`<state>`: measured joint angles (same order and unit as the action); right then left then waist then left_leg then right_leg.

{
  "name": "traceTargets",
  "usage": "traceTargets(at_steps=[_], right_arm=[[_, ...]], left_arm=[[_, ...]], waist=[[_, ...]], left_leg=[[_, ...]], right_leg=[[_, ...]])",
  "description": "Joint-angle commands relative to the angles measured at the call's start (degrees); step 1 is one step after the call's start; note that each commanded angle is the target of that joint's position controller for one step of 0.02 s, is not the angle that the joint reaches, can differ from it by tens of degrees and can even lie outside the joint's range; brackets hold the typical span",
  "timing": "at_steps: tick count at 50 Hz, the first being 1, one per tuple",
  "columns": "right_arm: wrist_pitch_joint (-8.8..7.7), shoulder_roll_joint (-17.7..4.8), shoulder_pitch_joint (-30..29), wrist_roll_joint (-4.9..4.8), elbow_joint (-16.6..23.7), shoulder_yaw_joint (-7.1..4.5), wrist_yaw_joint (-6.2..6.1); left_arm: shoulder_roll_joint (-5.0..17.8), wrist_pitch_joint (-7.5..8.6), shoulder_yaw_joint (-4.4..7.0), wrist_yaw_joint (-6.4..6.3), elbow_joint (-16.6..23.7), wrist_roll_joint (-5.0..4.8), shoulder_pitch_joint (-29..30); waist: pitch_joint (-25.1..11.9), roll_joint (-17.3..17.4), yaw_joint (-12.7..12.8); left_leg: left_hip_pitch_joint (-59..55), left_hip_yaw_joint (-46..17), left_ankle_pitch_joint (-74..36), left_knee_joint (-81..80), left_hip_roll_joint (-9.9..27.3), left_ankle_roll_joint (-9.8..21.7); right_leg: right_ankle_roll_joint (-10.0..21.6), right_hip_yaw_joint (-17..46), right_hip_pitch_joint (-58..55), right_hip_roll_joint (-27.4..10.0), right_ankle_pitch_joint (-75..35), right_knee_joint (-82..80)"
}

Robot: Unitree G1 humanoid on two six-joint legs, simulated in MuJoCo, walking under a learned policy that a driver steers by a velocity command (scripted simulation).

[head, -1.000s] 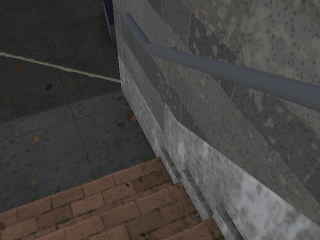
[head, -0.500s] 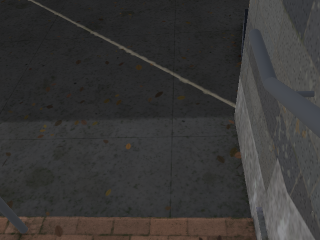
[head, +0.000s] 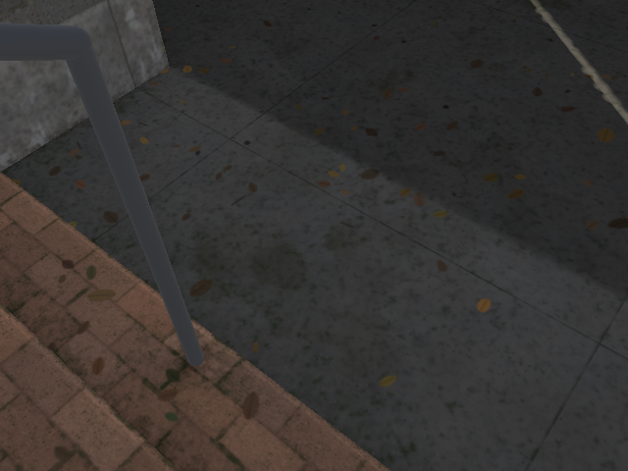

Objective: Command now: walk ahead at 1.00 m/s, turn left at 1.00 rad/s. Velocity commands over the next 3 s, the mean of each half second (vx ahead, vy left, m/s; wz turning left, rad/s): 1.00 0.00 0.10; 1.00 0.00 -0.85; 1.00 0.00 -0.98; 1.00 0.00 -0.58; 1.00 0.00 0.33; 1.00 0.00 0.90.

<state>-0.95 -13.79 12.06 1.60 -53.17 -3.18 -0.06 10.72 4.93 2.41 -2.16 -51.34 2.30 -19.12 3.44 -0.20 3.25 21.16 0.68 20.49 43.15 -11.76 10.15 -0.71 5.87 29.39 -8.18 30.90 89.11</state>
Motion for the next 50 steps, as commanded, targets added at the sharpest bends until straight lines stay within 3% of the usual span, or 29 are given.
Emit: traceTargets(at_steps=[1,2,3,4,7,11,12,14,15,16,17,18,19,20,22,25,27,30,34,37,38,39,40,41,42,43,44,47,50], right_arm=[[-2.18,-7.92,-2.62,-0.02,5.08,-1.92,-1.02],[-2.28,-7.37,-1.08,1.44,4.63,-1.97,-0.67],[-3.1,-5.24,1.81,0.58,2.74,-2.07,-0.9],[-3.14,-3.8,0.5,-1.68,2.67,-2.01,-1.24],[-1.9,-2.64,0.63,-3.71,2.84,-0.71,-0.36],[0.12,-6.77,7.12,-0.23,0.1,-1.56,-0.02],[-0.25,-7.45,5.3,1.88,0.52,-1.29,-0.64],[-0.81,-9.73,1.04,2.41,-0.89,-2.24,-2.73],[-1.81,-3.78,-5.45,2.16,0.27,-1.72,-2.4],[-3.22,4.44,-5.97,1.8,5.45,1.08,-2.07],[-4.57,2.45,5.24,0.94,6.79,1.37,-1.05],[-4.71,0.01,3.33,2.38,6.18,1.9,-0.98],[-3.72,-4.07,-6.59,4.6,5.29,1.0,-1.12],[-3.21,-4.31,-11.04,4.48,6.89,0.89,-1.15],[-3.26,-3.57,-18.89,1.76,9.94,1.78,0.07],[-3.07,-2.96,-21.09,2.23,10.02,1.72,1.39],[-2.67,-2.03,-22.05,1.05,10.19,1.32,1.85],[-2.72,-0.63,-23.61,1.4,11.28,1.45,3.0],[-5.14,-0.86,-26.82,-0.98,14.66,1.19,1.51],[-5.56,-5.07,-1.79,0.01,8.84,-1.15,-0.12],[-4.55,-8.03,10.62,-0.44,4.75,-2.69,-1.03],[-4.0,-9.37,17.4,1.4,3.49,-2.86,-1.08],[-5.16,-9.75,17.61,2.57,3.25,-2.34,-0.34],[-5.63,-8.1,16.11,2.48,4.06,-2.14,-0.04],[-6.08,-7.66,12.75,1.96,4.13,-2.55,-0.52],[-6.14,-1.38,8.96,1.72,5.27,-0.75,-0.59],[-7.14,0.05,11.84,2.07,2.33,-0.12,-0.98],[-7.55,0.73,10.32,-0.58,-0.21,0.48,-1.96],[-7.33,0.44,5.98,-1.23,1.61,0.86,-1.77]], left_arm=[[10.25,-0.8,2.17,0.01,7.5,0.99,8.3],[9.55,-1.92,2.13,-0.18,2.42,0.06,-0.33],[11.95,-1.81,3.56,-0.69,2.84,-1.47,2.59],[11.23,-1.49,2.9,-0.27,5.49,-0.89,5.88],[7.61,-2.22,1.62,2.35,3.32,-0.99,2.69],[6.92,-3.66,1.14,2.74,7.07,-2.41,10.0],[8.19,-3.1,2.36,2.3,5.32,-2.99,2.16],[11.6,-3.42,4.9,1.55,-2.87,-2.35,-19.01],[11.62,-2.85,3.89,2.54,-6.14,-2.67,-25.62],[8.23,-3.12,1.15,4.11,-7.4,-2.42,-24.52],[8.54,-2.75,0.86,4.25,-4.22,-2.64,-18.17],[12.98,-1.89,2.83,3.17,-3.89,-3.66,-16.63],[9.32,-1.14,1.93,2.71,-2.73,-2.74,-12.49],[12.35,0.24,1.74,2.5,-2.86,-0.71,-9.89],[8.67,2.51,0.44,1.29,-3.78,-1.31,-10.11],[12.54,0.96,1.31,1.37,-2.15,-2.81,-11.32],[5.61,1.43,-0.1,1.39,-3.77,-4.05,-16.39],[5.8,0.16,0.05,2.31,-4.2,-1.75,-16.62],[4.16,-0.47,-0.1,1.95,-7.05,-1.07,-21.62],[9.35,-2.23,1.45,1.26,-6.62,-0.28,-13.54],[10.15,-1.62,2.29,1.38,-3.63,-0.95,-6.12],[6.95,-0.69,1.62,0.98,-1.29,-2.6,-3.09],[3.75,-0.56,0.87,-0.74,-0.29,-5.36,-14.83],[6.58,-1.52,0.61,-1.86,-0.5,-5.25,-12.62],[6.59,-2.86,0.35,-1.48,1.06,-2.05,-8.44],[8.75,-3.42,1.67,0.23,1.27,0.21,-1.2],[7.25,-3.35,2.07,1.59,2.99,1.46,4.45],[0.35,-3.96,-0.13,4.7,9.63,-0.21,12.68],[2.1,-3.24,-1.4,6.06,12.88,0.12,16.7]], waist=[[0.82,-1.09,-0.16],[-3.61,2.34,1.25],[-3.61,1.59,0.51],[-5.41,2.17,1.0],[-6.93,8.21,0.55],[3.12,6.56,-4.74],[2.26,4.66,-1.13],[-2.39,-5.16,11.02],[-1.78,-13.56,14.46],[1.38,-24.75,6.19],[-9.98,-33.24,-3.23],[-11.49,-27.31,-1.44],[-1.23,-5.11,-0.27],[3.92,-3.39,-1.29],[8.07,6.68,-3.58],[5.0,-6.51,-0.55],[3.38,-0.62,0.71],[-0.67,-0.92,4.3],[3.56,-0.69,8.28],[-6.74,-1.37,-6.05],[-11.28,4.0,-12.51],[-11.87,5.93,-14.17],[-19.86,17.29,-6.7],[-25.71,14.47,-9.18],[-23.61,13.14,-7.94],[-13.85,0.94,-7.46],[-8.15,3.24,-7.37],[-0.11,3.98,-0.43],[2.1,3.81,1.12]], left_leg=[[6.49,-35.49,-4.09,-24.51,22.26,12.91],[7.98,-33.44,-15.38,-21.18,19.74,12.22],[3.01,-30.54,-17.23,-15.89,17.82,10.71],[8.06,-26.34,-11.63,-12.73,13.41,7.76],[11.21,-17.07,-5.75,-2.71,7.25,2.39],[5.13,-16.35,-6.2,5.25,10.57,2.23],[5.71,-15.48,-12.12,12.42,10.57,3.07],[0.79,-8.72,-32.74,40.17,9.52,3.21],[16.02,-4.93,2.6,73.81,1.54,1.57],[37.0,-4.16,22.11,90.89,0.0,2.2],[47.22,-3.53,19.28,83.08,3.82,1.06],[51.22,-3.13,17.14,71.0,7.79,-2.34],[48.23,-5.56,12.92,63.46,11.8,-3.38],[43.91,-6.81,13.6,53.69,13.75,-4.84],[35.76,-7.59,-7.16,27.54,15.79,-8.14],[8.1,0.85,-19.2,11.34,11.28,-12.17],[12.22,-3.64,-38.29,5.36,13.89,-9.58],[7.34,-1.4,-44.7,-9.02,9.82,-7.2],[5.14,-2.13,-41.53,-25.17,10.51,-10.98],[-22.19,-6.06,-47.27,-31.52,16.29,-8.87],[-40.2,-9.18,-44.82,-27.47,20.18,-9.16],[-51.38,-7.57,-54.87,-12.61,25.12,-10.1],[-66.11,-14.97,-95.95,5.24,36.31,-8.45],[-68.25,-24.0,-72.86,0.28,39.33,-1.26],[-57.51,-30.27,-39.74,-10.45,38.6,2.12],[-41.58,-24.57,-22.02,-17.53,32.8,-0.01],[-36.1,-24.33,-34.41,-16.12,33.11,-0.66],[-15.12,-12.5,-36.64,-25.16,28.34,-4.88],[-4.04,1.99,-46.93,-28.31,22.9,-10.01]], right_leg=[[-4.26,-0.18,3.43,-0.16,-4.62,-28.66],[-4.76,-2.44,-2.21,1.63,-17.56,-22.82],[-4.92,2.76,3.33,0.15,-32.66,-28.15],[-4.4,2.66,-3.39,0.43,-43.44,-37.52],[-0.5,-3.25,-16.63,5.01,-51.01,-45.38],[2.42,-4.98,-15.04,5.36,-37.57,-57.14],[4.01,-8.06,-21.78,6.81,-42.05,-55.11],[6.51,-8.0,-34.05,4.51,-38.83,-71.84],[11.45,-2.5,-40.42,2.19,-38.22,-66.41],[7.45,0.6,-41.22,2.63,-59.23,-42.86],[13.8,21.79,-52.36,-3.07,-48.63,-49.1],[21.9,41.64,-49.9,-12.15,-16.11,-65.54],[20.93,40.64,-35.2,-9.86,-1.98,-69.81],[21.38,43.26,-22.78,-10.06,-0.5,-69.09],[19.04,32.51,-10.85,-3.02,-9.2,-69.8],[16.62,20.61,0.24,1.03,-41.94,-72.92],[14.48,19.42,-11.31,2.61,-38.79,-66.46],[13.52,17.7,-17.41,8.91,-26.8,-60.19],[11.06,19.98,-28.24,9.76,-33.35,-51.51],[11.59,17.94,-22.08,13.06,-41.75,-20.52],[10.97,13.62,-7.27,15.07,-20.27,-5.79],[11.17,9.13,9.14,16.54,6.95,9.84],[9.32,4.78,21.83,13.94,9.84,17.3],[7.73,0.41,31.85,10.99,5.48,18.75],[7.52,-2.2,33.0,9.24,1.31,17.09],[8.2,-1.61,28.34,5.82,-6.96,7.1],[8.93,-1.63,29.26,5.22,-9.25,7.08],[6.54,-2.21,19.91,2.21,-13.45,-11.34],[7.81,-8.44,7.35,4.2,-26.98,-27.51]])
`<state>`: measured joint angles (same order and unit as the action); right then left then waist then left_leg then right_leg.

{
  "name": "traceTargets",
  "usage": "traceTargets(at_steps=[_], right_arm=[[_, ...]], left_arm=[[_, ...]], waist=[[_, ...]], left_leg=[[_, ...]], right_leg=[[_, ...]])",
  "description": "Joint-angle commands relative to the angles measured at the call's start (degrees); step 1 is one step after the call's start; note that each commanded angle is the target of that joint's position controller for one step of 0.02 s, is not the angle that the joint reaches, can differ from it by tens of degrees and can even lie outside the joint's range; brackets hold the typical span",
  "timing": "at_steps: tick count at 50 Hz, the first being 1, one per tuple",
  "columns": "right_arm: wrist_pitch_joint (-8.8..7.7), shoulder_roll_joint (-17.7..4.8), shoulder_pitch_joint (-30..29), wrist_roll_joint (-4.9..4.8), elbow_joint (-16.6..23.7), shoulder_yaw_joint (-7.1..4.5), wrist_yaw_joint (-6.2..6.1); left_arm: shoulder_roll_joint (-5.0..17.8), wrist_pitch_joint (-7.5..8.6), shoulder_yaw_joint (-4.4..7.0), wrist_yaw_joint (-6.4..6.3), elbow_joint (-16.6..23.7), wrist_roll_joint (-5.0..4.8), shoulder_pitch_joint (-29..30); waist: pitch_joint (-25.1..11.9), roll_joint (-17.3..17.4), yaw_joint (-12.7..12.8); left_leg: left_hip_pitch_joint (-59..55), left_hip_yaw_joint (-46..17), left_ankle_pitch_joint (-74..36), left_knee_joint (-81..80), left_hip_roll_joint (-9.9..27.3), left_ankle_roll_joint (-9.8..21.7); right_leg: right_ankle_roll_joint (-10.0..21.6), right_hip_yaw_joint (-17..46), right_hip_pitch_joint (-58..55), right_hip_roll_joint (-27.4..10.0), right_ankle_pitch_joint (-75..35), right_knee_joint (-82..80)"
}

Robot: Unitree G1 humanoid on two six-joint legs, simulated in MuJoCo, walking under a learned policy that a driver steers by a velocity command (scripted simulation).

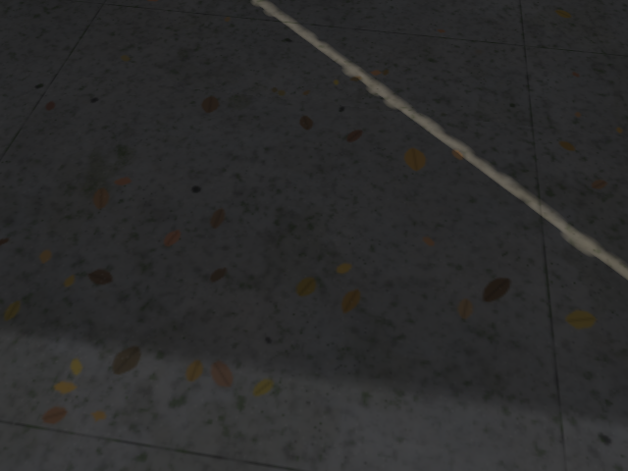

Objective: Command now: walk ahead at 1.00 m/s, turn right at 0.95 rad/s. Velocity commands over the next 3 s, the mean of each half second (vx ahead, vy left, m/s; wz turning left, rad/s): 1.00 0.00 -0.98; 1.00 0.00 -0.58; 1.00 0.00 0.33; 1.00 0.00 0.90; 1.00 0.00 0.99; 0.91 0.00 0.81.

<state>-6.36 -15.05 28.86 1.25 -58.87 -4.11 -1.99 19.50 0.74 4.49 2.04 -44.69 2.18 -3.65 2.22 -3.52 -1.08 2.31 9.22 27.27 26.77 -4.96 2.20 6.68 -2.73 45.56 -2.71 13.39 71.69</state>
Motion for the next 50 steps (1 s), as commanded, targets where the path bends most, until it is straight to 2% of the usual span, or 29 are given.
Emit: traceTargets(at_steps=[1,4,5,6,7,8,9,10,12,14,17,21,23,24,25,26,27,28,32,36,37,40,42,45,46,47,48,49,50], right_arm=[[-1.79,1.57,-9.97,-1.66,6.5,2.15,-0.15],[-2.23,-6.89,-6.24,-1.23,6.9,1.35,-0.68],[-2.09,-9.57,-10.76,-0.69,8.57,1.04,-1.01],[-1.6,-11.37,-15.76,-0.65,9.39,0.52,-0.64],[-0.45,-10.2,-17.07,0.44,11.62,0.56,0.15],[-0.52,-6.7,-8.62,0.27,17.77,1.61,-0.09],[-0.99,-7.32,-12.62,1.04,21.34,2.48,0.24],[-0.98,-7.66,-13.99,1.56,21.4,2.66,0.72],[1.37,-8.26,-11.93,2.9,20.45,2.29,1.35],[3.52,-7.32,-14.08,3.09,22.99,2.66,1.61],[3.36,-4.34,-17.41,0.65,24.54,3.49,3.04],[3.15,-6.28,-21.28,-1.54,25.5,2.37,2.57],[2.64,-10.45,-5.56,-1.04,21.68,0.01,1.25],[2.45,-14.63,7.22,0.33,19.39,-1.43,0.04],[2.26,-18.98,9.18,2.57,19.13,-1.79,-0.35],[2.3,-17.97,-2.3,2.67,21.35,-2.03,0.22],[2.67,-11.84,-10.05,2.23,23.52,-1.0,0.52],[2.91,-9.12,-11.41,1.68,22.9,-0.37,0.89],[0.99,-3.95,-4.51,0.75,15.78,1.23,1.68],[-0.47,-4.94,-5.08,0.74,14.06,1.35,2.56],[-0.87,-6.75,-4.45,0.9,13.8,1.29,2.49],[-0.48,-7.07,-0.48,0.53,11.19,1.45,2.16],[-0.05,-9.21,1.79,0.22,9.67,1.45,1.59],[1.76,-14.84,-0.17,0.41,9.4,0.44,0.25],[2.34,-14.85,-3.39,-0.05,10.59,0.35,0.16],[2.35,-9.22,-2.45,0.69,12.65,1.25,0.85],[1.83,-4.06,2.41,-1.15,16.65,2.33,2.11],[1.15,-8.58,-6.81,-0.85,18.53,1.55,1.81],[0.69,-7.1,-9.72,-1.29,19.46,1.96,1.97]], left_arm=[[-6.88,0.92,-3.96,1.8,6.84,0.21,3.26],[-1.44,-0.5,-3.61,1.73,4.74,0.25,-4.94],[3.38,-0.93,-1.98,1.1,1.29,0.66,-16.83],[7.54,-1.42,0.01,0.3,-1.87,-0.38,-27.92],[10.17,-1.87,1.06,-0.81,-2.19,-3.27,-25.68],[15.37,-1.27,1.79,-0.92,-0.46,-1.2,-22.48],[13.29,-1.36,1.73,-2.16,1.44,-0.54,-23.24],[9.14,-1.17,1.0,-3.12,0.79,0.01,-19.38],[7.36,0.02,0.13,-3.22,1.91,-0.04,-12.32],[6.92,2.43,0.02,-2.72,3.8,-0.62,-7.12],[7.94,4.18,1.32,-1.94,4.58,-1.67,-4.85],[9.09,4.15,2.53,-1.16,4.35,-1.79,-12.54],[10.84,3.75,2.86,-1.03,4.8,-1.22,-11.01],[6.09,4.39,1.48,-0.93,6.95,-0.9,-7.72],[-3.56,4.82,-1.11,-1.19,11.36,-1.96,-6.96],[-1.8,4.37,-1.62,-1.36,12.71,-3.28,-13.03],[1.42,3.0,-1.21,-1.46,10.3,-1.39,-12.03],[2.18,2.23,-1.08,-0.57,10.34,-0.41,-9.51],[-1.39,0.01,-2.01,2.43,13.33,0.03,-3.92],[0.0,-0.21,-2.41,2.1,14.78,-0.29,0.78],[-0.67,0.09,-3.02,2.25,16.51,-0.17,2.15],[-1.04,0.96,-4.04,3.03,17.39,-0.27,9.43],[-1.15,1.32,-4.3,2.83,17.01,-0.22,9.64],[3.01,1.68,-2.37,0.96,11.29,0.34,-8.81],[4.89,1.86,-1.2,0.02,7.34,0.41,-20.22],[8.82,1.64,0.16,-1.2,5.5,0.79,-23.31],[13.12,1.44,1.07,-1.71,7.24,1.03,-20.45],[10.45,1.37,1.46,-2.03,6.73,-0.07,-21.1],[8.55,1.89,0.99,-2.39,4.62,-0.35,-19.54]], waist=[[4.31,4.56,5.39],[-3.21,7.41,10.79],[-6.53,8.42,17.2],[-10.79,3.02,24.56],[-10.91,-4.28,21.21],[-19.88,-7.6,10.95],[-20.01,0.43,12.09],[-5.88,6.33,7.72],[4.96,6.76,-1.05],[7.58,6.01,-4.95],[3.44,3.93,-4.99],[-0.75,0.88,-0.08],[-9.28,4.77,-9.35],[-16.56,10.39,-15.12],[-16.75,27.23,-11.73],[-16.19,31.59,-3.02],[-10.02,18.03,-1.78],[-6.21,11.37,-1.92],[-0.13,9.26,-0.87],[1.96,6.26,0.66],[3.44,8.66,1.64],[6.43,4.77,-0.88],[5.07,7.05,-0.24],[-7.04,12.97,10.57],[-11.6,11.72,16.38],[-16.31,3.69,12.99],[-23.59,-8.69,5.54],[-20.14,1.09,9.7],[-9.13,2.03,7.0]], left_leg=[[17.68,-2.02,-61.59,-11.18,13.94,-3.79],[18.75,-0.49,-91.64,4.91,15.36,-7.16],[23.85,-1.58,-92.14,21.01,16.8,-8.11],[34.48,-0.13,-56.08,49.28,12.36,-8.59],[41.79,2.34,0.13,71.95,2.65,-6.86],[52.03,-9.07,8.53,81.11,6.24,-7.37],[57.9,-15.66,5.19,75.08,6.02,-6.31],[58.77,-15.19,1.85,66.24,8.06,-4.65],[50.15,-14.02,1.24,56.27,10.19,-5.17],[35.33,-13.07,-1.57,40.28,12.22,-6.68],[14.53,-11.21,-23.64,20.01,11.2,-6.32],[11.68,-10.17,-24.33,8.19,7.36,-5.75],[-4.05,-7.92,-14.55,6.61,4.49,-5.41],[-17.41,-15.92,-1.25,6.22,12.48,-4.66],[-21.9,-41.45,18.71,-7.42,26.53,-4.91],[-17.07,-63.58,23.21,-17.57,31.35,-0.64],[-10.42,-53.94,27.7,-14.88,29.45,1.77],[-4.31,-42.33,18.55,-13.16,26.19,1.92],[2.42,-19.79,-8.63,-14.37,19.36,-0.39],[3.73,-7.43,-26.78,-19.06,15.77,0.87],[4.41,-7.05,-30.65,-19.99,18.23,1.85],[2.04,-1.55,-39.8,-25.21,17.52,1.95],[-2.73,1.13,-65.89,-21.34,18.4,1.97],[-6.99,1.47,-91.8,5.69,21.11,2.71],[0.3,2.41,-83.46,21.89,19.31,2.86],[15.3,0.62,-34.32,42.28,13.6,3.1],[36.32,-6.34,1.55,61.1,4.96,1.43],[43.65,-12.72,-5.0,62.14,6.24,2.61],[45.43,-12.12,-8.53,58.6,8.24,2.48]], right_leg=[[0.52,-5.62,-15.42,2.17,-11.19,-15.41],[2.91,-10.01,-38.81,9.66,-11.25,-21.21],[6.45,-5.58,-50.56,9.06,-8.29,-23.04],[12.73,2.52,-66.13,4.27,-15.28,-30.43],[15.88,10.87,-67.28,0.37,-14.22,-34.47],[24.56,31.71,-76.81,-12.02,-24.58,-33.9],[24.97,46.68,-74.54,-14.99,1.72,-47.81],[21.1,46.24,-59.62,-13.59,11.78,-55.77],[16.59,35.85,-37.81,-7.51,2.49,-57.38],[14.68,27.49,-18.34,-1.97,-0.59,-61.32],[10.55,19.2,-9.01,5.37,-6.35,-60.04],[6.93,24.09,-26.84,2.53,-15.61,-52.83],[3.53,21.59,-28.78,4.71,-27.52,-30.29],[1.9,18.29,-20.18,7.97,-19.19,-9.78],[1.41,14.52,-5.15,12.59,18.86,7.51],[1.92,11.66,2.4,10.49,12.84,14.11],[1.93,9.31,3.26,4.6,6.66,14.76],[1.33,7.67,1.73,2.32,3.61,11.78],[0.05,8.26,2.09,-0.72,0.49,7.7],[-0.75,6.5,1.02,3.23,-6.43,-3.75],[-0.64,6.52,0.35,1.81,-8.77,-10.41],[1.23,-1.74,-6.1,3.04,-11.35,-25.38],[3.08,-5.54,-13.14,6.27,-9.5,-30.85],[6.08,-3.75,-32.87,10.66,-0.29,-34.51],[7.5,-0.46,-47.28,8.97,-2.76,-41.24],[7.48,12.97,-61.78,-1.87,8.54,-38.45],[14.09,45.98,-74.35,-17.19,12.56,-45.96],[13.75,46.08,-71.1,-15.06,11.22,-52.42],[13.24,37.22,-61.45,-13.72,4.23,-54.41]])
Over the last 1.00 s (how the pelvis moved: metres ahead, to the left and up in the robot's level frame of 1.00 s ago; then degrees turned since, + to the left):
0.88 -0.12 -0.32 -26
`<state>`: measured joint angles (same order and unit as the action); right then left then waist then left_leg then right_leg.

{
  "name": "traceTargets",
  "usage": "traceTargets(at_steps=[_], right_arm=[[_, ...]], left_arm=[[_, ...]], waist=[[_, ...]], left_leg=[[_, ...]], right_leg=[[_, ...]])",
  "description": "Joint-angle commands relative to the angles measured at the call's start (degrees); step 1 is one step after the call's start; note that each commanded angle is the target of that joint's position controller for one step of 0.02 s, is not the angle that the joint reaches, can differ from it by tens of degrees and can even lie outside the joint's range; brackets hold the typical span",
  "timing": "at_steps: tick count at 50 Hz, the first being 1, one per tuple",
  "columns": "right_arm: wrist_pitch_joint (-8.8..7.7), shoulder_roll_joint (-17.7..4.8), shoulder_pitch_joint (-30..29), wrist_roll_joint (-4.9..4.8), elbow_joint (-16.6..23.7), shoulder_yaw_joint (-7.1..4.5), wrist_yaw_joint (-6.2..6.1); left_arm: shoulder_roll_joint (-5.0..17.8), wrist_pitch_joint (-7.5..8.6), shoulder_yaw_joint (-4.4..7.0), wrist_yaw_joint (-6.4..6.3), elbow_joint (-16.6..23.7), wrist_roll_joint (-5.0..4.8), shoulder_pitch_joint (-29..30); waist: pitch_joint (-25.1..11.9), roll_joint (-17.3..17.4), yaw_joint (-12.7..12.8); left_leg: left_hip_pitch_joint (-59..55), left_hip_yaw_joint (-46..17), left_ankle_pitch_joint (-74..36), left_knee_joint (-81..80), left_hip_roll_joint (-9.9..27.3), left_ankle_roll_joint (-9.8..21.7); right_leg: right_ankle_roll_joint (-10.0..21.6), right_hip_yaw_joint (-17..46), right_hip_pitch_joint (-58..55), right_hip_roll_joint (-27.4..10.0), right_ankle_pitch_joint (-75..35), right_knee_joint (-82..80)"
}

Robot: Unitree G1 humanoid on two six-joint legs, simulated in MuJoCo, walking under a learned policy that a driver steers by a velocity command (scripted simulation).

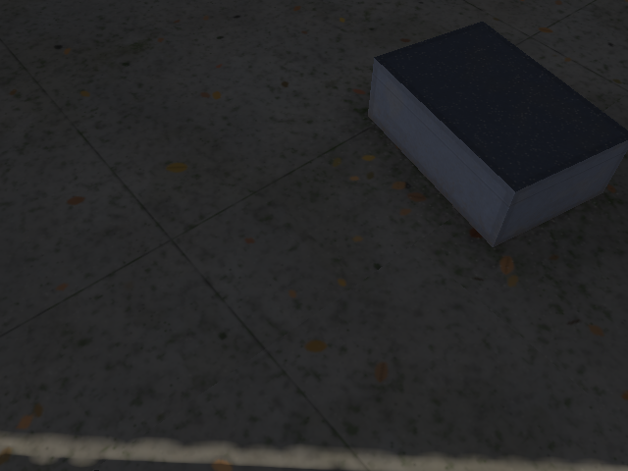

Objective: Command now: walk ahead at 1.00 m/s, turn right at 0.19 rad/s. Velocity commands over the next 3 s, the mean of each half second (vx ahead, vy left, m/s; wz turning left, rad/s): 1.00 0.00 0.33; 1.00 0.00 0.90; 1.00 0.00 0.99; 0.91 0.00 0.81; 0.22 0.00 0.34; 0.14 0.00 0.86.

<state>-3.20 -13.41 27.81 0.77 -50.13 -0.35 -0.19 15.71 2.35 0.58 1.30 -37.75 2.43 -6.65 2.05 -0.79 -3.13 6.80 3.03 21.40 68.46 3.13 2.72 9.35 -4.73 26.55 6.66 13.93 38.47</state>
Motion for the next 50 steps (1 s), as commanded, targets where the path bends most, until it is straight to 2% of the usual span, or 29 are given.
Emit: traceTargets(at_steps=[1,3,5,8,12,14,16,18,19,20,21,23,24,26,27,30,33,35,37,38,39,40,41,42,43,44,45,48,50], right_arm=[[-2.34,-7.75,-8.73,-0.31,10.12,-1.4,0.34],[-0.36,-6.1,-6.59,1.33,9.16,-0.98,1.14],[0.9,-5.02,-9.87,2.04,10.32,-0.79,2.03],[0.76,-4.03,-20.26,0.82,13.97,0.0,2.78],[0.23,-3.89,-24.55,-0.92,14.01,0.27,4.11],[-0.12,-5.41,-25.13,-0.15,13.73,0.03,4.01],[0.22,-8.19,-20.83,0.65,12.14,-0.88,3.66],[0.59,-12.72,1.45,0.51,5.56,-3.18,2.93],[1.15,-15.6,10.2,0.53,3.38,-4.96,1.98],[2.04,-21.58,4.42,1.49,4.14,-6.69,1.39],[2.36,-21.2,0.75,0.16,7.41,-7.32,1.36],[2.2,-13.91,-2.84,-0.13,6.16,-5.83,0.71],[1.6,-12.62,-3.63,-0.19,5.8,-5.38,0.57],[0.38,-10.99,-5.16,-0.35,5.89,-4.49,0.59],[-0.35,-12.02,-5.44,-0.52,6.26,-4.69,0.86],[-1.18,-13.01,-6.08,-0.68,7.14,-5.22,0.91],[-1.24,-14.24,-3.56,-1.52,6.79,-6.04,1.43],[-0.92,-15.04,-2.09,-1.33,6.6,-6.52,1.16],[-0.65,-16.26,-2.85,-0.96,7.03,-6.96,0.47],[-0.65,-17.89,-3.68,-0.49,7.23,-7.26,0.51],[-0.96,-18.71,-6.75,-0.39,7.97,-7.37,0.8],[-1.78,-13.34,-8.25,-0.3,9.59,-5.88,0.85],[-1.69,-4.8,-1.93,-2.84,12.46,-3.58,0.8],[-0.74,-8.97,-3.82,-1.42,12.55,-3.18,0.4],[0.01,-11.58,-9.8,-0.1,12.15,-3.75,0.57],[0.49,-11.52,-12.75,0.59,12.4,-3.78,1.31],[1.1,-10.59,-15.33,1.07,12.87,-3.73,2.25],[3.32,-6.64,-17.92,1.27,15.94,-2.52,3.82],[3.8,-6.26,-21.89,1.46,18.54,-1.92,4.36]], left_arm=[[9.8,1.04,4.46,-1.49,-3.39,-0.59,-15.23],[6.05,2.34,3.18,-1.71,-4.34,-0.77,-13.12],[5.05,3.39,2.65,-1.55,-5.9,-1.81,-14.77],[6.54,4.65,2.97,-0.55,-6.76,-1.81,-15.69],[7.56,6.52,2.43,-0.39,-7.91,-2.51,-17.32],[9.21,6.48,2.62,-1.23,-8.73,-2.03,-19.12],[11.63,4.91,3.13,-3.03,-8.84,-0.58,-19.38],[14.13,2.66,3.93,-4.23,-7.24,0.98,-13.77],[14.12,2.49,4.14,-4.03,-6.27,0.78,-10.31],[3.57,3.91,1.67,-2.36,-1.92,-1.11,-16.27],[6.61,5.05,0.8,-2.31,0.73,-0.98,-13.87],[7.19,6.23,0.16,-1.69,2.24,-0.19,-7.22],[6.33,5.47,-0.19,-1.54,3.06,0.81,-5.57],[5.28,2.47,-0.73,-1.38,3.62,2.16,-6.34],[4.71,1.56,-1.03,-1.28,4.66,2.29,-5.23],[3.29,1.52,-2.13,-0.2,9.41,0.88,5.59],[2.8,1.76,-2.32,0.1,9.96,-0.5,9.66],[4.1,2.04,-1.94,-0.22,10.51,-0.76,11.37],[6.52,2.48,-0.92,-0.89,9.45,-0.65,7.81],[9.11,2.77,0.29,-1.55,7.64,-0.85,1.34],[11.11,3.13,1.45,-2.37,5.24,-0.83,-9.47],[15.04,3.33,3.22,-3.76,3.38,0.48,-22.71],[19.2,2.95,4.15,-3.7,3.54,2.75,-20.88],[16.66,2.32,4.69,-3.36,3.7,1.46,-16.0],[10.59,2.16,3.45,-3.1,4.04,0.88,-11.78],[7.78,2.12,2.81,-2.72,2.8,0.72,-10.9],[6.92,2.22,2.57,-2.72,1.17,0.78,-12.11],[4.36,3.83,2.06,-1.8,-3.55,-0.91,-15.4],[4.5,4.56,2.11,-1.29,-4.68,-1.25,-14.79]], waist=[[-3.21,3.15,6.3],[-0.26,2.67,1.41],[2.33,0.1,0.62],[6.47,-0.87,2.28],[4.93,0.6,3.67],[3.71,-1.18,3.7],[-1.71,-5.28,0.96],[-11.13,-6.24,-10.22],[-12.78,-2.22,-14.89],[-15.87,21.53,-2.29],[-24.68,9.51,-4.99],[-6.7,-3.71,-0.33],[-2.75,-4.18,1.69],[1.23,-3.8,5.54],[1.95,-2.75,5.99],[4.79,0.4,3.56],[1.87,2.82,-0.31],[0.72,3.92,-1.72],[-2.33,4.05,0.12],[-7.19,3.33,3.47],[-12.76,2.62,10.04],[-20.8,-2.39,15.06],[-26.98,-19.42,8.63],[-23.3,-17.13,7.56],[-14.02,-8.69,8.18],[-8.4,-2.95,7.74],[-5.17,-1.51,7.36],[-1.4,-5.13,4.45],[0.0,-4.64,3.42]], left_leg=[[38.09,-5.97,-3.28,11.89,2.01,1.62],[30.93,-6.53,-2.52,5.68,4.08,0.35],[32.7,-5.3,-1.28,0.54,5.39,-0.93],[34.92,-2.77,-13.93,-11.89,4.78,-0.43],[22.18,2.13,-34.59,-27.52,-0.41,2.87],[21.66,5.2,-33.29,-31.19,-3.54,4.76],[16.68,7.29,-25.56,-31.91,-8.36,6.14],[-3.03,4.61,-19.4,-33.09,-10.45,8.65],[-13.92,-1.93,-13.37,-35.02,-6.82,11.75],[-35.01,-31.39,-20.18,-34.05,9.3,22.34],[-36.47,-49.13,-6.4,-46.19,12.78,26.85],[-14.61,-41.99,-0.56,-54.63,9.8,20.22],[-5.86,-37.37,-4.71,-55.1,7.07,18.74],[7.3,-30.79,-8.2,-56.98,2.4,17.52],[11.61,-28.39,-9.16,-58.1,0.77,17.46],[20.12,-23.54,-15.79,-61.46,-3.6,15.28],[15.03,-23.04,-27.51,-59.36,-4.24,11.32],[7.45,-24.87,-32.26,-56.13,-2.8,9.97],[1.43,-26.36,-41.73,-48.43,-2.23,7.77],[-0.46,-25.72,-48.22,-39.37,-2.63,6.46],[3.95,-24.3,-46.58,-26.33,-4.46,5.2],[12.49,-20.34,-30.78,-8.11,-6.64,5.06],[30.41,-13.44,9.97,8.13,-12.72,3.37],[38.0,-10.6,4.08,13.43,-7.29,4.33],[39.58,-8.84,-1.84,11.93,-4.21,4.14],[38.56,-8.05,-4.42,9.47,-2.33,3.65],[37.67,-7.84,-4.75,8.13,-0.87,3.32],[39.58,-7.13,-4.95,7.13,1.94,2.65],[40.2,-5.56,-9.12,4.82,2.22,2.31]], right_leg=[[9.16,33.55,-32.69,-21.05,-1.73,-22.95],[7.05,25.81,-20.48,-16.96,-4.64,-26.16],[6.7,21.92,-17.2,-15.13,-6.38,-30.04],[3.41,10.67,-14.67,-11.86,-18.53,-34.61],[-2.71,0.31,-16.59,-11.92,-38.89,-39.23],[-5.16,-1.96,-26.45,-13.72,-58.93,-34.4],[-7.29,-3.23,-34.27,-15.48,-76.36,-23.03],[-8.32,-3.87,-30.57,-16.24,-81.85,7.25],[-8.14,-5.07,-19.05,-10.64,-57.19,32.57],[-12.49,0.61,13.83,-0.24,14.51,58.81],[-10.59,10.57,21.12,-1.43,11.57,61.87],[-8.29,11.43,19.6,-8.08,4.01,46.96],[-8.67,11.12,16.75,-9.6,5.3,42.91],[-10.36,9.95,11.6,-11.53,7.65,36.45],[-11.05,8.69,10.04,-12.16,8.57,31.37],[-12.61,5.24,3.87,-12.23,-6.28,13.14],[-12.03,4.09,-2.93,-9.13,-20.2,0.51],[-11.39,5.02,-3.29,-8.04,-19.72,-4.72],[-10.65,6.01,-8.88,-5.95,-14.49,-9.56],[-9.91,5.99,-15.93,-4.7,-8.68,-9.52],[-8.99,6.81,-28.48,-6.76,-5.52,-9.11],[-7.06,16.93,-42.89,-17.9,12.98,-8.34],[-2.03,48.58,-54.14,-34.62,28.19,-18.87],[-0.06,56.5,-49.26,-33.83,36.37,-23.1],[-1.1,44.75,-41.02,-30.18,31.93,-22.88],[-1.93,34.87,-34.2,-27.46,19.96,-22.61],[-3.26,27.24,-29.87,-24.74,10.86,-23.48],[-4.8,15.24,-25.39,-23.06,-4.62,-25.51],[-5.43,7.81,-22.91,-22.12,-13.74,-27.73]])
Over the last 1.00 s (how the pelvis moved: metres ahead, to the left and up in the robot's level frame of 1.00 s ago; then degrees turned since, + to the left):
0.85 -0.19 0.00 -46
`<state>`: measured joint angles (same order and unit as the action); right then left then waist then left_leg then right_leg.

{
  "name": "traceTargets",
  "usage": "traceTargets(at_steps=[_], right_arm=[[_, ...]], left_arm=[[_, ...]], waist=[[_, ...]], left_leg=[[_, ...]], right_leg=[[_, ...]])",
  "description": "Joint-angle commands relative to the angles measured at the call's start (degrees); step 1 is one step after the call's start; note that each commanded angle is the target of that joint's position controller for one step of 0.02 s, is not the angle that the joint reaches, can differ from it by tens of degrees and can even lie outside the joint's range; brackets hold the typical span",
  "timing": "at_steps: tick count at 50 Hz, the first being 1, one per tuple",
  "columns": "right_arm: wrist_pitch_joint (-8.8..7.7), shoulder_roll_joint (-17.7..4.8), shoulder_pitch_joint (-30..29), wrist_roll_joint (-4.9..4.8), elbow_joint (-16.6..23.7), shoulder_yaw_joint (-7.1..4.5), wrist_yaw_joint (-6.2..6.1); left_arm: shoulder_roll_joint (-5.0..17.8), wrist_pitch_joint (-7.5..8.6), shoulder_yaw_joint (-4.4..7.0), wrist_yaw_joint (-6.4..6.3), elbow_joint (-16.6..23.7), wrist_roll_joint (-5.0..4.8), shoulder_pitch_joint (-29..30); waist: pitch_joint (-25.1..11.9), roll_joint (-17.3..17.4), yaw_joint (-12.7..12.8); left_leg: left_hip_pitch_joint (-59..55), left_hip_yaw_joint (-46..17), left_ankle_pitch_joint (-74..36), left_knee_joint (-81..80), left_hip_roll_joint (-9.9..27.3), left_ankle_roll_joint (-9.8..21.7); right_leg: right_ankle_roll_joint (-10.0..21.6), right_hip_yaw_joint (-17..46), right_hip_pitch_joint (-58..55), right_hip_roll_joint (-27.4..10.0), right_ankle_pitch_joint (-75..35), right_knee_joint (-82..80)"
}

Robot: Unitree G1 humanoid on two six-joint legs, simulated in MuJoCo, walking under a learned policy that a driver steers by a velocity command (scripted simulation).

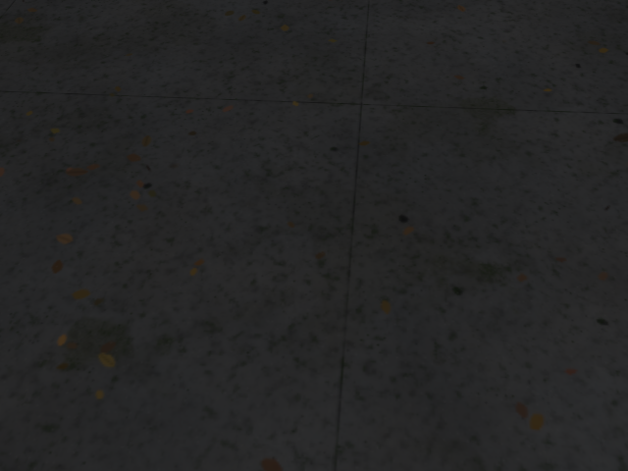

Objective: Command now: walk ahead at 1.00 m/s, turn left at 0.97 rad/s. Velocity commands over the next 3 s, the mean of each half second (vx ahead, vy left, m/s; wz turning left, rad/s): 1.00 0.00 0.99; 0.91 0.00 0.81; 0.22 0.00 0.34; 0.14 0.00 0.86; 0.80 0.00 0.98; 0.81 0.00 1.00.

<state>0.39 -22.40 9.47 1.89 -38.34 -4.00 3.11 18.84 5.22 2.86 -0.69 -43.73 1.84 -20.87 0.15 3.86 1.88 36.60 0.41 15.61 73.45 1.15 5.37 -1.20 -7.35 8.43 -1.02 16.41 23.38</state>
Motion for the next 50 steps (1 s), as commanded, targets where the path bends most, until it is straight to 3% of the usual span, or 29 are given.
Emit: traceTargets(at_steps=[1,5,8,10,11,12,13,14,15,16,17,19,20,24,26,29,30,31,32,33,34,35,36,37,41,45,46,48,50], right_arm=[[0.22,2.8,-5.05,0.34,7.91,2.01,1.31],[0.14,2.4,-12.51,0.0,9.97,2.81,2.65],[-0.25,1.84,-11.94,0.01,8.84,2.77,2.57],[-0.65,-1.24,-0.95,-0.03,5.62,1.36,1.69],[-0.97,-3.61,11.17,-0.13,1.93,-0.11,0.97],[-1.14,-5.92,19.77,-0.56,-1.81,-1.93,-0.55],[-0.37,-10.55,14.97,-1.95,-1.62,-3.34,-1.96],[0.47,-15.37,13.6,-0.04,1.72,-4.31,-2.03],[0.68,-12.72,14.68,-0.52,1.94,-4.28,-2.85],[0.17,-9.75,13.04,-0.48,0.33,-3.61,-3.43],[-0.77,-7.94,11.49,-0.58,-0.6,-3.03,-3.61],[-2.71,-5.09,9.01,-0.93,-0.57,-1.7,-3.75],[-3.47,-4.48,8.99,-1.16,-0.85,-1.33,-3.5],[-4.75,-5.18,8.2,-1.35,-1.16,-1.89,-2.84],[-4.84,-6.05,9.62,-1.92,-1.79,-2.42,-2.24],[-4.43,-7.08,11.88,-1.94,-2.54,-3.01,-2.55],[-4.28,-8.25,11.88,-1.63,-2.57,-3.26,-2.7],[-4.23,-9.96,10.58,-1.41,-2.59,-3.54,-2.52],[-4.79,-8.58,7.96,-1.24,-1.91,-3.11,-2.27],[-5.55,0.5,7.55,-1.76,0.51,-0.74,-2.62],[-5.35,2.26,12.51,-3.27,3.88,0.71,-2.56],[-4.14,-1.29,8.56,-1.42,1.73,0.53,-3.01],[-3.5,-2.42,5.3,-0.4,1.75,0.31,-2.31],[-2.81,-2.1,3.19,-0.01,1.79,0.26,-1.39],[-0.77,3.09,-1.67,0.61,5.83,1.97,1.04],[-1.49,2.82,-7.09,0.75,8.5,2.92,1.19],[-2.05,3.7,-8.66,0.74,8.4,3.43,1.66],[-2.68,4.41,-9.08,0.74,7.35,3.73,2.25],[-2.95,2.4,-2.06,1.51,4.11,2.95,1.43]], left_arm=[[1.95,2.01,-0.1,0.73,0.98,-0.56,0.42],[4.17,2.42,0.25,0.49,-1.2,-0.27,-0.7],[8.24,1.82,1.15,-0.28,-1.8,-0.23,-4.16],[11.23,-0.02,2.0,-1.34,-1.13,0.05,-2.85],[12.31,-0.97,2.36,-1.49,0.15,0.25,-0.05],[11.46,-1.5,2.44,-0.9,1.07,0.57,1.37],[3.4,-1.23,0.56,0.24,3.58,1.48,1.58],[4.98,-0.26,0.32,0.17,10.57,-0.14,-0.23],[6.76,1.25,-0.11,0.31,11.53,0.39,5.93],[6.48,1.88,-0.41,0.38,11.13,0.07,6.91],[5.68,1.55,-0.71,0.24,10.7,0.76,7.65],[5.19,-1.03,-0.99,0.13,9.6,2.43,5.24],[4.51,-2.11,-1.09,0.23,9.99,2.54,5.82],[0.32,-2.51,-2.86,1.68,14.95,0.79,18.74],[0.41,-2.38,-2.9,2.0,14.79,-0.39,20.43],[3.4,-2.07,-1.92,1.49,14.38,-0.7,19.97],[5.41,-1.9,-1.02,0.98,13.22,-0.63,16.12],[7.68,-1.55,0.14,0.29,11.31,-0.57,8.04],[10.41,-1.22,1.53,-0.89,8.85,-0.01,-4.1],[14.88,-0.86,2.87,-1.94,7.42,2.22,-14.0],[17.55,-1.18,3.56,-1.3,8.14,2.27,-6.96],[10.71,-1.57,2.68,-1.05,9.68,1.73,1.03],[6.59,-1.85,1.69,-0.78,9.41,1.27,3.4],[4.98,-1.9,1.31,-0.54,8.07,1.41,3.45],[1.87,0.55,0.25,0.85,1.41,-0.17,-1.17],[3.0,1.94,0.11,1.6,0.3,-0.55,3.29],[3.11,2.1,0.0,1.75,-0.23,-0.82,2.96],[6.14,2.15,0.48,1.64,-1.97,-1.23,-0.56],[9.21,1.24,1.05,0.91,-2.66,-1.76,-1.56]], waist=[[2.82,-9.63,-2.54],[7.63,-6.36,-2.16],[5.46,-7.68,-3.32],[-1.53,-10.04,-10.09],[-6.85,-10.37,-15.52],[-9.92,-5.66,-17.9],[-5.87,8.61,-11.0],[-19.01,9.02,-8.14],[-15.7,-2.24,-10.19],[-5.43,-6.47,-7.03],[-0.92,-9.12,-3.89],[2.23,-10.0,0.55],[2.9,-9.39,1.37],[5.92,-5.07,-1.31],[3.92,-3.13,-3.4],[1.55,-1.58,-4.15],[-1.33,-1.69,-2.42],[-6.3,-3.36,2.65],[-11.98,-4.23,9.25],[-19.12,-16.74,10.94],[-22.59,-31.11,3.1],[-12.51,-18.75,2.66],[-6.73,-11.37,2.51],[-3.39,-7.26,1.98],[2.51,-8.94,-1.05],[6.87,-7.03,-4.37],[6.83,-6.38,-3.75],[5.11,-7.8,-2.86],[0.39,-10.01,-5.93]], left_leg=[[9.72,-2.32,-6.64,-2.77,4.29,-0.47],[3.61,5.2,-15.87,-20.63,2.16,1.32],[-5.37,11.79,-13.31,-28.0,-3.61,4.58],[-18.39,11.29,-8.65,-29.38,-7.2,6.73],[-31.78,8.46,-6.65,-30.91,-8.23,8.74],[-46.52,2.64,-5.22,-35.93,-7.26,10.58],[-50.96,-13.87,-10.44,-36.5,2.43,13.08],[-66.48,-42.24,-2.57,-47.47,12.26,24.99],[-61.38,-47.75,7.22,-56.99,13.64,22.57],[-50.46,-43.88,6.68,-59.97,12.22,20.16],[-41.1,-39.01,1.04,-60.36,9.61,18.47],[-27.15,-31.2,-7.91,-60.56,5.42,17.41],[-22.59,-28.74,-8.42,-61.29,3.96,17.09],[-10.14,-21.61,-10.97,-64.21,-2.91,12.57],[-11.98,-21.63,-16.65,-63.24,-2.86,10.1],[-22.77,-24.83,-25.75,-56.6,-0.88,7.2],[-26.11,-25.13,-33.36,-50.4,-0.88,5.99],[-26.22,-23.32,-38.34,-39.1,-2.26,4.43],[-18.57,-20.89,-34.46,-23.46,-4.62,2.96],[-5.04,-15.25,0.44,-2.64,-9.67,2.36],[6.24,-9.75,13.69,7.04,-10.14,1.85],[10.21,-8.22,6.59,9.72,-4.46,2.14],[9.8,-6.37,2.7,7.01,-1.76,1.73],[8.38,-5.67,1.52,5.11,0.08,1.23],[9.12,-6.7,-0.64,1.22,2.5,0.36],[2.76,-2.52,-10.78,-19.35,-0.07,-1.03],[-3.78,1.49,-14.81,-27.93,-1.59,-0.87],[-13.47,4.8,-18.76,-35.04,-4.56,0.12],[-21.09,4.94,-16.19,-38.61,-7.76,1.89]], right_leg=[[4.67,6.86,-3.16,-13.77,-19.45,-13.68],[2.36,-4.89,-2.3,-9.95,-30.64,-17.12],[0.65,-8.79,-9.03,-10.77,-67.23,-8.84],[0.92,-7.85,-10.28,-13.23,-79.54,7.26],[1.91,-6.43,-5.47,-14.31,-79.58,22.23],[1.87,-6.23,5.87,-10.53,-52.88,42.44],[0.41,-5.6,24.19,0.54,8.36,65.23],[-1.02,7.6,40.88,3.35,13.12,76.67],[-0.49,12.6,44.35,-0.05,7.58,71.31],[-0.19,12.56,43.16,-2.38,4.84,64.0],[-0.55,12.26,39.05,-4.06,5.38,58.8],[-2.25,12.44,30.87,-5.96,8.12,51.98],[-3.04,12.04,28.83,-6.69,9.92,47.53],[-3.46,8.76,18.2,-5.5,-10.93,24.72],[-2.51,8.09,11.67,-3.11,-20.22,16.96],[-1.31,9.33,8.05,-0.73,-17.83,9.04],[-0.84,9.16,4.0,1.08,-12.55,8.14],[-0.24,8.21,-5.09,2.15,-7.58,7.27],[0.83,10.27,-19.54,-1.63,-2.05,9.39],[3.24,29.44,-33.16,-17.66,22.0,4.45],[7.32,60.84,-32.8,-27.33,31.46,-9.49],[8.31,55.51,-23.91,-24.48,36.76,-9.63],[7.93,43.79,-16.91,-21.8,28.76,-8.32],[7.06,35.27,-11.77,-19.24,18.48,-8.43],[6.05,19.0,-3.4,-15.39,-1.89,-12.28],[5.69,2.69,2.56,-10.9,-34.46,-14.63],[4.99,-0.84,4.7,-8.82,-39.09,-15.43],[5.12,-1.84,3.12,-9.37,-47.83,-14.67],[4.65,-2.62,-2.82,-10.12,-60.88,-3.64]])
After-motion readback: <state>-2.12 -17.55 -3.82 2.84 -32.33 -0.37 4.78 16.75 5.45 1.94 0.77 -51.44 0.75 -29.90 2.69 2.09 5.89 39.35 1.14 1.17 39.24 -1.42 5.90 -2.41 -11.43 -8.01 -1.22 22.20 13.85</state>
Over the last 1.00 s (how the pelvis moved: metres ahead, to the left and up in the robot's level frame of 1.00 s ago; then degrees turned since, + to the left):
0.93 0.17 0.03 40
